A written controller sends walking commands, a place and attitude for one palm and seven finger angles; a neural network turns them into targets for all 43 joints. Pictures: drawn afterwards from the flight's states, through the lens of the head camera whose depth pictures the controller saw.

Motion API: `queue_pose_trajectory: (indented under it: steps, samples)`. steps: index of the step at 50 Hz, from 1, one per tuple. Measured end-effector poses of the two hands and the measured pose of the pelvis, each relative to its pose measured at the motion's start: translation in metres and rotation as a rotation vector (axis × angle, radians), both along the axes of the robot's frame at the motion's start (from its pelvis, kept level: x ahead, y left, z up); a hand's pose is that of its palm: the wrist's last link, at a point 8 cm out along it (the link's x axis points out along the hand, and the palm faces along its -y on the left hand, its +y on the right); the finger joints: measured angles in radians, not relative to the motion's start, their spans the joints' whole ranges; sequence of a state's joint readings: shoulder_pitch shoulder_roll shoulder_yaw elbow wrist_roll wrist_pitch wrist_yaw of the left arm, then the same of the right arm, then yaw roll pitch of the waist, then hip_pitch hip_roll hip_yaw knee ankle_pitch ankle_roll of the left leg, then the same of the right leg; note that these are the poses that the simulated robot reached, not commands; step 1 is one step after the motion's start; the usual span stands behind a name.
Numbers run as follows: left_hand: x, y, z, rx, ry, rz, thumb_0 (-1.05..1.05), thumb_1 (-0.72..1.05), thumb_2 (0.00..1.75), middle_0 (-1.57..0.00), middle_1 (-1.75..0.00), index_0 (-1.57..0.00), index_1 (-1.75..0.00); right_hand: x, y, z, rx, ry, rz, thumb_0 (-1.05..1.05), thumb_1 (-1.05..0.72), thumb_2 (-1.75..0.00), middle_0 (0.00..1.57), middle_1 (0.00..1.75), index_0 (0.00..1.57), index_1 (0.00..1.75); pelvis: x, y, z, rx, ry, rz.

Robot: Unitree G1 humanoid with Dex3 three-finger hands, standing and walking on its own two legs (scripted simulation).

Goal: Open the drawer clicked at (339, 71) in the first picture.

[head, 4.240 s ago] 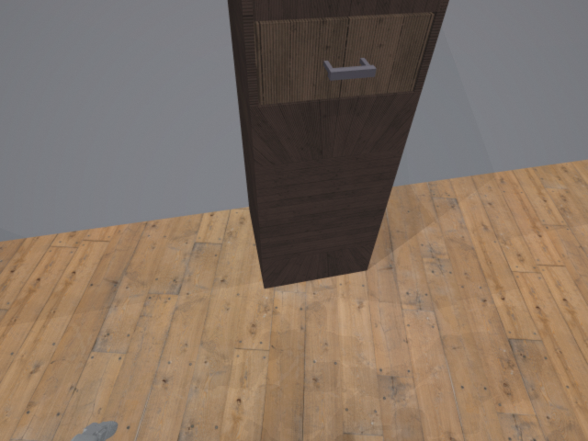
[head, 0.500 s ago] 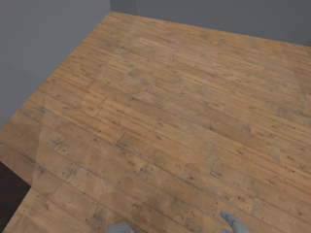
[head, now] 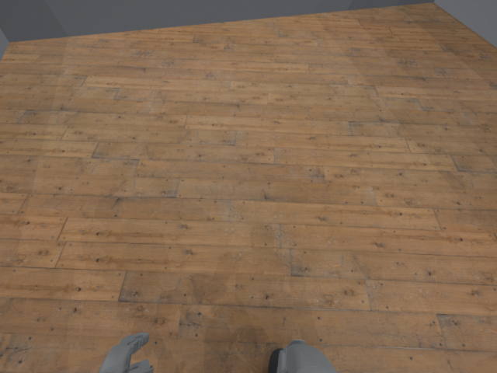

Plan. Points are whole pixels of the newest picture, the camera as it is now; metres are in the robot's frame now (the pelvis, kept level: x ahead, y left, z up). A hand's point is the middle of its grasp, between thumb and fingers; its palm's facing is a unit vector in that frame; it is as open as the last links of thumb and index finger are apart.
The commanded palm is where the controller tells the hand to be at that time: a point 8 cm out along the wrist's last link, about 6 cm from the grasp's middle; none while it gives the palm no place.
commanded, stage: walk to a spot facing it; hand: left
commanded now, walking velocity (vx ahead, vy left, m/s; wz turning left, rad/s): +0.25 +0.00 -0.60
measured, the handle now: out of the picture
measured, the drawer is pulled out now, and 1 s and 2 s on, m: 0.00 0.00 0.00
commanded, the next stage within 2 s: turn to face it in 0.10 s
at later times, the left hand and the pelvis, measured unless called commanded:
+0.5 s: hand (154, 330) +0.22 +0.18 -0.17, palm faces +0.04 -0.99 -0.17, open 7.3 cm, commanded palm none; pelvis +0.16 +0.01 +0.00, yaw -2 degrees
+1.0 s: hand (118, 332) +0.22 +0.25 -0.16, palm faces +0.23 -0.94 -0.24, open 7.4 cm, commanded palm none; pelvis +0.16 +0.02 +0.01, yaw +12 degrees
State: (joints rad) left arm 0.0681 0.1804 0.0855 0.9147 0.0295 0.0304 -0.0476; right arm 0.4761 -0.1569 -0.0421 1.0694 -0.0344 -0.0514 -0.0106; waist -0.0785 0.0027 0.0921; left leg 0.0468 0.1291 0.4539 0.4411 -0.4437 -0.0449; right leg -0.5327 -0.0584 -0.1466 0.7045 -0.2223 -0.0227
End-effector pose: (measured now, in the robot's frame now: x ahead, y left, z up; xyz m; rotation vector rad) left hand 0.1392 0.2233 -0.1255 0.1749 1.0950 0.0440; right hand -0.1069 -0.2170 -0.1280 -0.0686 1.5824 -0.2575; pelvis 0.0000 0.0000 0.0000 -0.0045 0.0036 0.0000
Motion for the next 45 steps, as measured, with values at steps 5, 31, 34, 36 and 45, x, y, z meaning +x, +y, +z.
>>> queue_pose_trajectory:
  steps: [5, 31, 34, 36, 45]
  samples:
    - [0.062, -0.03, -0.013, 0.001, -0.065, -0.049, 0.0, 0.91, 0.9, -0.19, -0.3, -0.19, -0.3, 0.037, -0.013, -0.018, 0.024, 0.029, -0.069, 0.01, -0.91, -0.9, 0.2, 0.3, 0.21, 0.3, 0.047, -0.022, -0.016, 0.007, -0.014, -0.064]
    - [0.059, 0.025, -0.032, -0.031, 0.197, 0.166, 0.0, 0.91, 0.9, -0.2, -0.3, -0.2, -0.3, 0.348, 0.013, 0.011, -0.071, -0.375, 0.188, 0.0, -0.93, -0.9, 0.2, 0.3, 0.21, 0.3, 0.172, 0.027, 0.0, -0.044, -0.033, -0.001]
    - [0.053, 0.036, -0.026, -0.027, 0.224, 0.184, 0.0, 0.91, 0.9, -0.2, -0.3, -0.2, -0.3, 0.346, 0.016, 0.017, -0.08, -0.344, 0.204, 0.0, -0.93, -0.89, 0.2, 0.3, 0.21, 0.3, 0.17, 0.034, 0.006, -0.054, -0.016, 0.027]
    - [0.051, 0.045, -0.022, -0.018, 0.224, 0.202, 0.0, 0.91, 0.9, -0.2, -0.3, -0.2, -0.3, 0.343, 0.017, 0.019, -0.081, -0.32, 0.215, 0.0, -0.92, -0.89, 0.2, 0.3, 0.21, 0.3, 0.169, 0.037, 0.009, -0.058, -0.004, 0.046]
    - [0.053, 0.071, -0.008, 0.046, 0.163, 0.28, 0.0, 0.91, 0.9, -0.2, -0.3, -0.19, -0.3, 0.336, 0.009, 0.022, -0.076, -0.272, 0.251, 0.0, -0.91, -0.89, 0.2, 0.3, 0.21, 0.3, 0.164, 0.031, 0.013, -0.066, 0.026, 0.144]
